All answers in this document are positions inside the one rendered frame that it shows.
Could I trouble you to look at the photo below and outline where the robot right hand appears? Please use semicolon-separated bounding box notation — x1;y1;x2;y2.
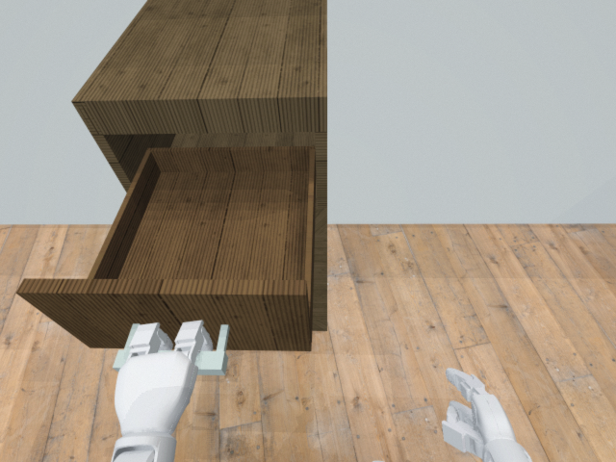
442;368;517;460

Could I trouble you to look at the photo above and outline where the robot left forearm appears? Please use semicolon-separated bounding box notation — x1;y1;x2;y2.
111;432;177;462

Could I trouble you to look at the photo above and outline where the drawer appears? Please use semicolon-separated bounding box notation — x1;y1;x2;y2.
16;146;316;351

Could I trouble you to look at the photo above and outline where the robot right forearm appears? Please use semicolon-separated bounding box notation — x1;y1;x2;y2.
482;439;532;462

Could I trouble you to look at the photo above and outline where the handle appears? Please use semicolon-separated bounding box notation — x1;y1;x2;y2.
113;323;230;375

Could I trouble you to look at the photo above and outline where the cabinet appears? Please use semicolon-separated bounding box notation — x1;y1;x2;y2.
71;0;327;331

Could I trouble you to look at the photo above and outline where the robot left hand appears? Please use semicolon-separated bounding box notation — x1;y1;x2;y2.
115;321;213;437

